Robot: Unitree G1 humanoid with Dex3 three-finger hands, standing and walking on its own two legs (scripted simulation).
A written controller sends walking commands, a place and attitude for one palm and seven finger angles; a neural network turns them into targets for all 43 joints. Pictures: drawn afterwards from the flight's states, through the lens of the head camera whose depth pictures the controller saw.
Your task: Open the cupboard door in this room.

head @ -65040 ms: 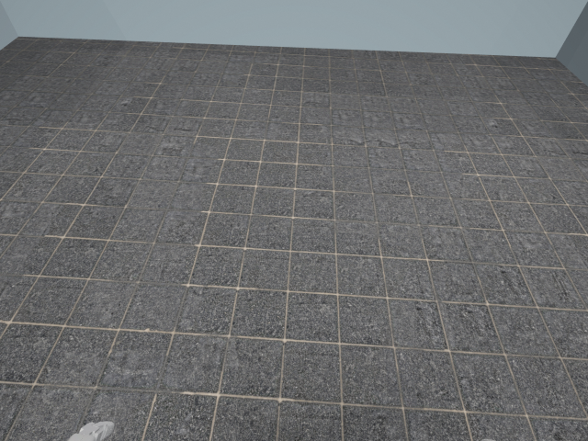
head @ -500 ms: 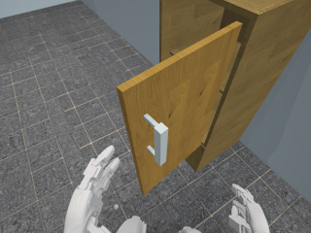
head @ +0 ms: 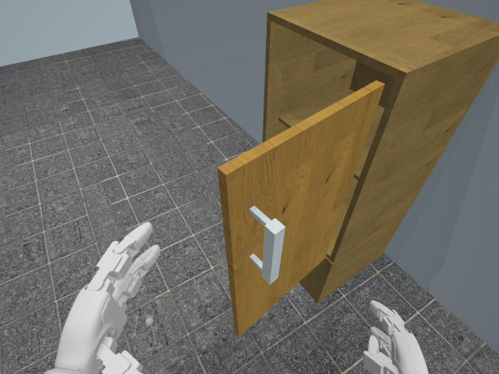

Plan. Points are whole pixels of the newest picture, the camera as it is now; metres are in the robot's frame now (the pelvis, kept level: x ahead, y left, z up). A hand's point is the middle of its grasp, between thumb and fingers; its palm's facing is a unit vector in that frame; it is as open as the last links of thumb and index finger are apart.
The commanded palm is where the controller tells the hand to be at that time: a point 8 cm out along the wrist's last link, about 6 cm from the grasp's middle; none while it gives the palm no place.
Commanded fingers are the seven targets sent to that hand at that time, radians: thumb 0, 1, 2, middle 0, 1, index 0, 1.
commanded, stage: draw the hand back to the body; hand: left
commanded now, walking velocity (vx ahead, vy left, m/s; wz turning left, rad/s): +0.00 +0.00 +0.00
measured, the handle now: (263, 246) +0.32 +0.00 +0.05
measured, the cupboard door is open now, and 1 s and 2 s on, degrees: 97 97 97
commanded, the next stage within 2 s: step back with the hand held close in 1.06 s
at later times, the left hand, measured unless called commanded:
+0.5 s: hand (53, 258) +0.21 +0.24 +0.19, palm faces +0.31 -0.88 -0.37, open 11.3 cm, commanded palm +0.16 +0.28 +0.21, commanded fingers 0.00 0.62 0.78 -0.19 -0.30 -0.19 -0.30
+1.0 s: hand (33, 230) +0.22 +0.25 +0.21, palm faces +0.40 -0.83 -0.38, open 7.5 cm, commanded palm +0.17 +0.29 +0.23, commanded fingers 0.00 0.90 0.90 -0.20 -0.30 -0.20 -0.30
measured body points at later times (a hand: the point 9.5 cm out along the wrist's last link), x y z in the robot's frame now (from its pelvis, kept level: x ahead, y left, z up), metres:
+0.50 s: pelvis +0.02 +0.01 +0.05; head +0.00 +0.00 +0.50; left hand +0.18 +0.28 +0.21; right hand +0.21 -0.20 -0.02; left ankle +0.03 +0.09 -0.68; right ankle -0.02 -0.11 -0.68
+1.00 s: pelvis +0.03 +0.00 +0.06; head +0.01 -0.01 +0.51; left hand +0.19 +0.29 +0.24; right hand +0.21 -0.23 -0.02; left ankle +0.03 +0.09 -0.68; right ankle -0.02 -0.11 -0.68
